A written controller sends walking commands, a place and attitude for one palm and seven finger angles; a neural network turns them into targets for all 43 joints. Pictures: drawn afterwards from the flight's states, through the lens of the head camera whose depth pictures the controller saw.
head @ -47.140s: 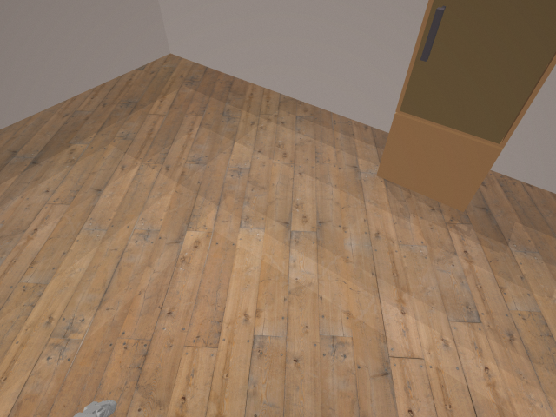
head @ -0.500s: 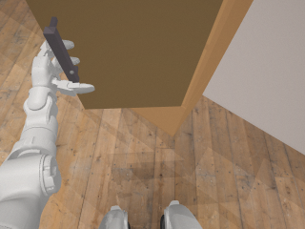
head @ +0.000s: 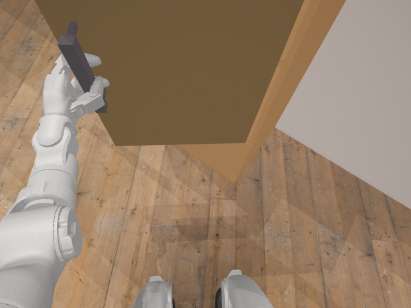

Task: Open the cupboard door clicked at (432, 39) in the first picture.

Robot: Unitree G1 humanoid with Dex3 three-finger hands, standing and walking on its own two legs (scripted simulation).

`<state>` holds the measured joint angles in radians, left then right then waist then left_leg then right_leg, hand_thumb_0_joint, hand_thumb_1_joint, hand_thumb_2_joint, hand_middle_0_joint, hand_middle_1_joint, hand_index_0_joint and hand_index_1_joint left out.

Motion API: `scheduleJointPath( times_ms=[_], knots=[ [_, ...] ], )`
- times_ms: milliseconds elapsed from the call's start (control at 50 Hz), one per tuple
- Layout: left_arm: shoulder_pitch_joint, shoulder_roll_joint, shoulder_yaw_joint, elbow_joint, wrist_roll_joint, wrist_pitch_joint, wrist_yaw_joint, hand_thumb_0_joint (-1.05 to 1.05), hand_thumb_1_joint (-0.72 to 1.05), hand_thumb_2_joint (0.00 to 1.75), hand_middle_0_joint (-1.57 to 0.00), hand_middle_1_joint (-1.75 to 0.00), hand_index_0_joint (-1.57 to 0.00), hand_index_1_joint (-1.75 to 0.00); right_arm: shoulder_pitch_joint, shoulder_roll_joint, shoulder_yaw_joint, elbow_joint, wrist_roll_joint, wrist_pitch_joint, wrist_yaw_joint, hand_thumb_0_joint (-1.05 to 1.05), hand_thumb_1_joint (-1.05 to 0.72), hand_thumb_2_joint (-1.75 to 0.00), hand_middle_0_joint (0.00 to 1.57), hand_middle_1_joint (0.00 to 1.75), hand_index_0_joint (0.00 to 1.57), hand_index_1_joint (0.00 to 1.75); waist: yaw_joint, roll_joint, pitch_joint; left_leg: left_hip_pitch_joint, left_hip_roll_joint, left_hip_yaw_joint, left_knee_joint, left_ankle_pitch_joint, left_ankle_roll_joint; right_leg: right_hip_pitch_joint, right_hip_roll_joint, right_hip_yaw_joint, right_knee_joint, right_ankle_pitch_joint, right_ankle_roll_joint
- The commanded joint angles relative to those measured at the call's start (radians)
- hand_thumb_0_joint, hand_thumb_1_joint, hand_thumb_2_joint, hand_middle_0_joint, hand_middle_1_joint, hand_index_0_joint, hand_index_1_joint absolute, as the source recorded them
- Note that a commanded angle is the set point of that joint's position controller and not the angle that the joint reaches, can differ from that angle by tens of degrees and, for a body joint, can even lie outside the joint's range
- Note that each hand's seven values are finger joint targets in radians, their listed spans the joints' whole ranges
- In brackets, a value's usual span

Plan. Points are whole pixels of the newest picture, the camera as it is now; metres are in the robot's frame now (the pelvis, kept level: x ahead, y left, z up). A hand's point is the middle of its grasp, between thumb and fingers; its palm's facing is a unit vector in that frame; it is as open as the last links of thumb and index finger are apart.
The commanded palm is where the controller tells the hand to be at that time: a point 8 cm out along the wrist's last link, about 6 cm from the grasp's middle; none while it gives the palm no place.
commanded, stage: pull the door open along its arc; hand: left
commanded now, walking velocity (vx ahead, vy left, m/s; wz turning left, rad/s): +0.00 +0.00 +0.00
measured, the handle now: (88, 72) +0.56 +0.20 +0.07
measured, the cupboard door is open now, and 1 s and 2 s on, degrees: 40 75 81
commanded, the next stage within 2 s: open thumb and fingers to let go in 1.10 s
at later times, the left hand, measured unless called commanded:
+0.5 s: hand (97, 117) +0.45 +0.17 +0.07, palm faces -0.03 -1.00 -0.01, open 6.1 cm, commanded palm +0.39 +0.22 +0.07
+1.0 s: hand (151, 199) +0.29 +0.07 +0.07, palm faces +0.35 -0.93 -0.03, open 6.3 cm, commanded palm +0.22 +0.10 +0.07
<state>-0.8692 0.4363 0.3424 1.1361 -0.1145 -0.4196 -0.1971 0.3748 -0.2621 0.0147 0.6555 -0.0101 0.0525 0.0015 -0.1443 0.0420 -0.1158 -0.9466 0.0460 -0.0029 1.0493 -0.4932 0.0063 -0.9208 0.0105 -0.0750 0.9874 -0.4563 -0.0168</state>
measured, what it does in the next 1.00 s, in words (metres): stands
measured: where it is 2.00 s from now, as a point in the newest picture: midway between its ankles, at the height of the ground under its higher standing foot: outside the picture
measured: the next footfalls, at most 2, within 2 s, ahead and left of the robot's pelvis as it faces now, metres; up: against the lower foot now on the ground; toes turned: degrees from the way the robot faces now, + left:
none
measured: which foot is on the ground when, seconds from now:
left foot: down 0.00-1.00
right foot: down 0.00-1.00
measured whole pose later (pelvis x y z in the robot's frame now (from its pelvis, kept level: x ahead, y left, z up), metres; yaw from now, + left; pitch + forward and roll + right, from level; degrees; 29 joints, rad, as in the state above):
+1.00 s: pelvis +0.01 -0.01 +0.02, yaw +2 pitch +12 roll +0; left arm 0.14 -0.09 -0.22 0.10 0.12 -0.24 0.53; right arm 0.17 -0.15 0.01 0.51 -0.06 0.02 0.05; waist 0.01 0.04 -0.15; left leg -0.68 0.02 0.00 0.96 -0.49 -0.01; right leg -0.68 -0.01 -0.07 0.95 -0.49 -0.03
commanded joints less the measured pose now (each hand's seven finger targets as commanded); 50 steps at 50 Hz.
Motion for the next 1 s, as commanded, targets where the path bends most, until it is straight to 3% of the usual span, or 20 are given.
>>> scheduleJointPath(
  times_ms=[0, 40, 80, 100, 160, 240, 260, 400, 440, 540, 560, 580, 600, 640, 680, 780, 820, 860, 920, 980],
  knots=[
    [-0.433, 0.237, 0.021, -0.194, 0.009, -0.066, -0.027, 0.00, 0.90, 0.90, -0.40, -1.35, -0.40, -1.35, 0.172, -0.172, -0.054, -0.048, 0.001, -0.009, -0.015, 0.00, -0.90, -0.90, 0.20, 0.30, 0.20, 0.30, -0.038, 0.059, -0.471, 0.309, -0.034, -0.038, -0.079, 0.445, 0.023, 0.234, 0.034, 0.050, -0.091, 0.436, 0.004],
    [-0.457, 0.218, 0.008, -0.208, 0.010, -0.070, -0.029, 0.00, 0.90, 0.90, -0.40, -1.35, -0.40, -1.35, 0.174, -0.168, -0.053, -0.048, -0.001, -0.013, -0.015, 0.00, -0.90, -0.90, 0.20, 0.30, 0.20, 0.30, -0.044, 0.070, -0.460, 0.319, -0.034, -0.038, -0.079, 0.442, 0.025, 0.219, 0.035, 0.048, -0.092, 0.426, 0.002],
    [-0.410, 0.274, 0.056, -0.174, 0.011, -0.063, -0.031, 0.00, 0.90, 0.90, -0.40, -1.35, -0.40, -1.35, 0.171, -0.173, -0.053, -0.051, 0.002, -0.009, -0.017, 0.00, -0.90, -0.90, 0.20, 0.30, 0.20, 0.30, -0.027, 0.065, -0.462, 0.300, -0.034, -0.032, -0.077, 0.435, 0.024, 0.237, 0.034, 0.054, -0.094, 0.431, 0.003],
    [-0.407, 0.265, 0.044, -0.168, 0.009, -0.056, -0.035, 0.00, 0.90, 0.90, -0.40, -1.35, -0.40, -1.35, 0.167, -0.173, -0.050, -0.056, 0.004, -0.007, -0.019, 0.00, -0.90, -0.90, 0.20, 0.30, 0.20, 0.30, -0.037, 0.045, -0.439, 0.278, -0.034, -0.029, -0.080, 0.419, 0.027, 0.241, 0.034, 0.056, -0.098, 0.428, 0.006],
    [-0.348, 0.257, 0.053, -0.219, -0.001, -0.064, -0.048, 0.00, 0.90, 0.90, -0.40, -1.35, -0.40, -1.35, 0.163, -0.168, -0.053, -0.073, 0.005, -0.008, -0.017, 0.00, -0.90, -0.90, 0.20, 0.30, 0.20, 0.30, -0.005, 0.094, -0.509, 0.336, -0.035, -0.027, -0.083, 0.478, 0.021, 0.262, 0.033, 0.052, -0.088, 0.463, 0.001],
    [-0.226, 0.230, 0.055, -0.256, -0.023, -0.056, -0.054, 0.00, 0.90, 0.90, -0.40, -1.35, -0.40, -1.35, 0.155, -0.166, -0.056, -0.101, 0.009, -0.003, -0.012, 0.00, -0.90, -0.90, 0.20, 0.30, 0.20, 0.30, 0.017, 0.032, -0.500, 0.329, -0.036, -0.022, -0.105, 0.494, 0.023, 0.318, 0.038, 0.042, -0.094, 0.487, 0.000],
    [-0.200, 0.229, 0.056, -0.291, -0.029, -0.055, -0.055, 0.00, 0.90, 0.90, -0.40, -1.35, -0.40, -1.35, 0.142, -0.165, -0.058, -0.110, 0.012, -0.003, -0.011, 0.00, -0.90, -0.90, 0.20, 0.30, 0.20, 0.30, 0.026, 0.056, -0.514, 0.328, -0.038, -0.011, -0.107, 0.489, 0.022, 0.331, 0.036, 0.048, -0.099, 0.501, 0.004],
    [0.120, 0.121, 0.011, -0.489, -0.071, -0.030, -0.048, 0.00, 0.90, 0.90, -0.40, -1.35, -0.40, -1.35, 0.096, -0.150, -0.068, -0.170, 0.027, 0.000, 0.003, 0.00, -0.90, -0.90, 0.20, 0.30, 0.20, 0.30, 0.077, -0.001, -0.469, 0.336, -0.038, 0.011, -0.160, 0.537, 0.023, 0.424, 0.034, 0.038, -0.124, 0.568, 0.002],
    [0.241, 0.087, -0.005, -0.584, -0.084, -0.028, -0.045, 0.00, 0.90, 0.90, -0.40, -1.35, -0.40, -1.35, 0.079, -0.145, -0.073, -0.192, 0.032, -0.006, 0.009, 0.00, -0.90, -0.90, 0.20, 0.30, 0.20, 0.30, 0.098, 0.024, -0.477, 0.365, -0.038, 0.018, -0.170, 0.584, 0.024, 0.445, 0.033, 0.038, -0.127, 0.594, -0.002],
    [0.443, -0.043, -0.094, -0.772, -0.110, -0.018, -0.014, 0.00, 0.90, 0.90, -0.40, -1.35, -0.40, -1.35, 0.027, -0.129, -0.077, -0.219, 0.037, -0.023, 0.020, 0.00, -0.90, -0.90, 0.20, 0.30, 0.20, 0.30, 0.101, -0.020, -0.381, 0.390, -0.032, 0.020, -0.196, 0.595, 0.020, 0.442, 0.030, 0.023, -0.146, 0.587, 0.002],
    [0.423, -0.090, 0.014, -0.853, -0.168, -0.015, 0.129, 0.00, 0.90, 0.90, -0.40, -1.35, -0.40, -1.35, -0.016, -0.091, -0.076, -0.219, 0.035, -0.038, 0.020, 0.00, -0.90, -0.90, 0.20, 0.30, 0.20, 0.30, 0.178, 0.011, -0.376, 0.376, -0.032, 0.024, -0.209, 0.589, -0.001, 0.443, 0.030, 0.008, -0.148, 0.556, 0.001],
    [0.526, -0.188, -0.081, -0.850, -0.136, 0.001, 0.199, 0.00, 0.90, 0.90, -0.40, -1.35, -0.40, -1.35, -0.017, -0.088, -0.074, -0.218, 0.025, -0.048, 0.029, 0.00, -0.90, -0.90, 0.20, 0.30, 0.20, 0.30, 0.152, -0.005, -0.350, 0.395, -0.030, 0.022, -0.212, 0.594, -0.006, 0.429, 0.030, -0.002, -0.142, 0.540, 0.004],
    [0.563, -0.236, -0.121, -0.880, -0.120, 0.007, 0.243, 0.00, 0.90, 0.90, -0.40, -1.35, -0.40, -1.35, -0.024, -0.086, -0.074, -0.219, 0.023, -0.054, 0.035, 0.00, -0.90, -0.90, 0.20, 0.30, 0.20, 0.30, 0.143, -0.015, -0.323, 0.399, -0.025, 0.017, -0.210, 0.594, -0.011, 0.401, 0.027, -0.009, -0.146, 0.521, 0.006],
    [0.596, -0.267, -0.165, -0.964, -0.069, 0.005, 0.330, 0.00, 0.90, 0.90, -0.40, -1.35, -0.40, -1.35, -0.036, -0.084, -0.077, -0.218, 0.010, -0.062, 0.042, 0.00, -0.90, -0.90, 0.20, 0.30, 0.20, 0.30, 0.140, -0.057, -0.323, 0.399, -0.023, 0.008, -0.202, 0.591, -0.013, 0.407, 0.025, -0.011, -0.134, 0.513, 0.002],
    [0.665, -0.355, -0.242, -1.040, -0.014, 0.004, 0.417, 0.00, 0.90, 0.90, -0.40, -1.35, -0.40, -1.35, -0.065, -0.065, -0.078, -0.227, -0.005, -0.067, 0.051, 0.00, -0.90, -0.90, 0.20, 0.30, 0.20, 0.30, 0.149, -0.025, -0.342, 0.423, -0.023, 0.011, -0.198, 0.612, -0.017, 0.409, 0.016, -0.009, -0.120, 0.517, 0.000],
    [0.747, -0.476, -0.373, -1.140, 0.117, 0.034, 0.632, 0.00, 0.90, 0.90, -0.40, -1.35, -0.40, -1.35, -0.140, -0.044, -0.073, -0.245, -0.034, -0.067, 0.054, 0.00, -0.90, -0.90, 0.20, 0.30, 0.20, 0.30, 0.148, -0.082, -0.299, 0.385, -0.032, 0.002, -0.202, 0.459, -0.014, 0.409, 0.006, -0.008, -0.120, 0.432, -0.008],
    [0.765, -0.545, -0.451, -1.168, 0.178, 0.059, 0.713, 0.00, 0.90, 0.90, -0.40, -1.35, -0.40, -1.35, -0.169, -0.032, -0.067, -0.252, -0.044, -0.068, 0.055, 0.00, -0.90, -0.90, 0.20, 0.30, 0.20, 0.30, 0.145, -0.066, -0.277, 0.380, -0.036, -0.002, -0.204, 0.409, -0.013, 0.391, 0.003, -0.012, -0.123, 0.384, -0.011],
    [0.813, -0.563, -0.500, -1.195, 0.231, 0.085, 0.754, 0.00, 0.90, 0.90, -0.40, -1.35, -0.40, -1.35, -0.188, -0.027, -0.063, -0.258, -0.053, -0.066, 0.049, 0.00, -0.90, -0.90, 0.20, 0.30, 0.20, 0.30, 0.141, -0.081, -0.275, 0.374, -0.039, -0.003, -0.202, 0.375, -0.009, 0.398, 0.000, -0.006, -0.133, 0.365, -0.014],
    [0.921, -0.614, -0.592, -1.279, 0.282, 0.113, 0.758, 0.00, 0.90, 0.90, -0.40, -1.35, -0.40, -1.35, -0.207, -0.007, -0.059, -0.276, -0.058, -0.069, 0.038, 0.00, -0.90, -0.90, 0.20, 0.30, 0.20, 0.30, 0.139, -0.082, -0.293, 0.398, -0.041, 0.005, -0.201, 0.378, -0.004, 0.431, -0.002, 0.000, -0.146, 0.397, -0.019],
    [1.042, -0.670, -0.657, -1.343, 0.229, 0.141, 0.731, 0.00, 0.90, 0.90, -0.40, -1.35, -0.40, -1.35, -0.250, 0.002, -0.046, -0.292, -0.043, -0.071, 0.032, 0.00, -0.90, -0.90, 0.20, 0.30, 0.20, 0.30, 0.139, -0.103, -0.248, 0.404, -0.046, 0.001, -0.215, 0.341, -0.002, 0.467, -0.003, 0.000, -0.180, 0.395, -0.017]
  ],
)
